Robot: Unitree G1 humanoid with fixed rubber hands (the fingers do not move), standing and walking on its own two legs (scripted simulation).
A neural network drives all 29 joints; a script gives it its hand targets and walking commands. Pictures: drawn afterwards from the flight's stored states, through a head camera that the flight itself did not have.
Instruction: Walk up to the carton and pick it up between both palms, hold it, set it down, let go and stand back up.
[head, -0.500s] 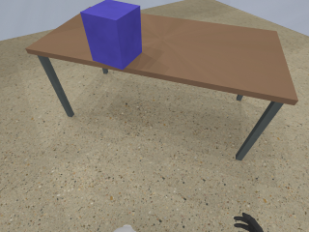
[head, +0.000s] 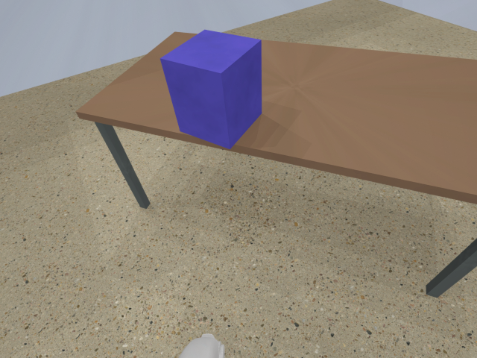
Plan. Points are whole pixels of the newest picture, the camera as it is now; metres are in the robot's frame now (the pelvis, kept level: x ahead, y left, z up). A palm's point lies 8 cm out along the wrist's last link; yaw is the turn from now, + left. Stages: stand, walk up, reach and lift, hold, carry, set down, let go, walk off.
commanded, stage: walk up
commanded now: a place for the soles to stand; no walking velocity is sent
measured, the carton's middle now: (217, 89) +0.87 +0.10 +0.00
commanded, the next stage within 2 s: none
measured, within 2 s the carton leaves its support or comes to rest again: neither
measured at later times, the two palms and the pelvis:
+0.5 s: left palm (72, 295) +0.27 +0.37 -0.10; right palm (330, 335) +0.22 -0.15 -0.15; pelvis +0.18 +0.12 -0.02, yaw -1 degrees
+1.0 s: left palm (34, 240) +0.41 +0.53 -0.11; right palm (254, 237) +0.42 +0.00 -0.13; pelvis +0.34 +0.25 -0.02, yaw -1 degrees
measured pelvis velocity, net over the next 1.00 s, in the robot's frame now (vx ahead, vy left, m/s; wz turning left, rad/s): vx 0.34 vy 0.25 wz -0.02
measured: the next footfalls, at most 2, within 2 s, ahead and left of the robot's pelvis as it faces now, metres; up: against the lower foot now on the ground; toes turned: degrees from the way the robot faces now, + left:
left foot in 0.16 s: +0.22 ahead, +0.21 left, +0.00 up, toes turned +3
right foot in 0.46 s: +0.28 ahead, +0.00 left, +0.00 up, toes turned -9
